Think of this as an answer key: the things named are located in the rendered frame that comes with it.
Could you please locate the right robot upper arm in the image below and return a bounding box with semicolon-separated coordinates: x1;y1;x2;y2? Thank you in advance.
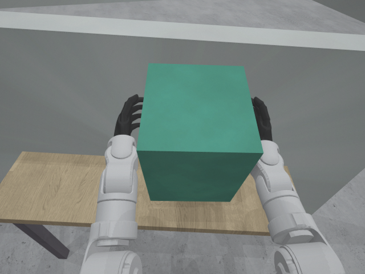
274;242;344;274

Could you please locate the right robot forearm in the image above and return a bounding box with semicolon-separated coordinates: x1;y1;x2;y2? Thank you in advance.
250;140;346;274

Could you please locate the left robot hand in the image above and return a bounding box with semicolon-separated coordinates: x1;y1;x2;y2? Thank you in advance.
114;94;144;136

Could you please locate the left robot forearm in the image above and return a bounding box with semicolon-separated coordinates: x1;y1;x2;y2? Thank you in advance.
80;135;138;274

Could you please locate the carton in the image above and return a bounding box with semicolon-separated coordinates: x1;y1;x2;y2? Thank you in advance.
136;63;263;202

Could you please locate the table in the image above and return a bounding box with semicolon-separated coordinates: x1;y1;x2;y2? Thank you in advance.
0;151;295;259

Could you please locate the left robot upper arm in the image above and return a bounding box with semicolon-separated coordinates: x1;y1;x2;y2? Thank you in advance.
81;251;143;274

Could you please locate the right robot hand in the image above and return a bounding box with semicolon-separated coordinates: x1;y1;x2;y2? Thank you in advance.
251;97;273;141

